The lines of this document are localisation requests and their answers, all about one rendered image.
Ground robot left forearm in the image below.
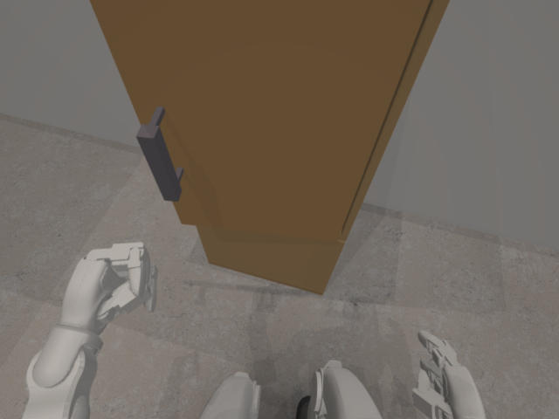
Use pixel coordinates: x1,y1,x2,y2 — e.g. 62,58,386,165
20,326,103,419

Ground handle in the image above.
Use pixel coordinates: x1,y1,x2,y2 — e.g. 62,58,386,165
136,106,183,202

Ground left robot hand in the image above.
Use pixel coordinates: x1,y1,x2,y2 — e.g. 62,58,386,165
59,242,159,336

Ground robot right shin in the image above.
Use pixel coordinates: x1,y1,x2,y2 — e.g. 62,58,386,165
307,361,342,419

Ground cupboard door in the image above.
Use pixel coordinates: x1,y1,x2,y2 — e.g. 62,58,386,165
90,0,430,242

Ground right robot hand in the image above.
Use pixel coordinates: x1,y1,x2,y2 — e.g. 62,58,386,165
412,330,486,419

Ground right robot thigh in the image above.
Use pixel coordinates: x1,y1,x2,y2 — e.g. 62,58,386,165
312,367,382,419

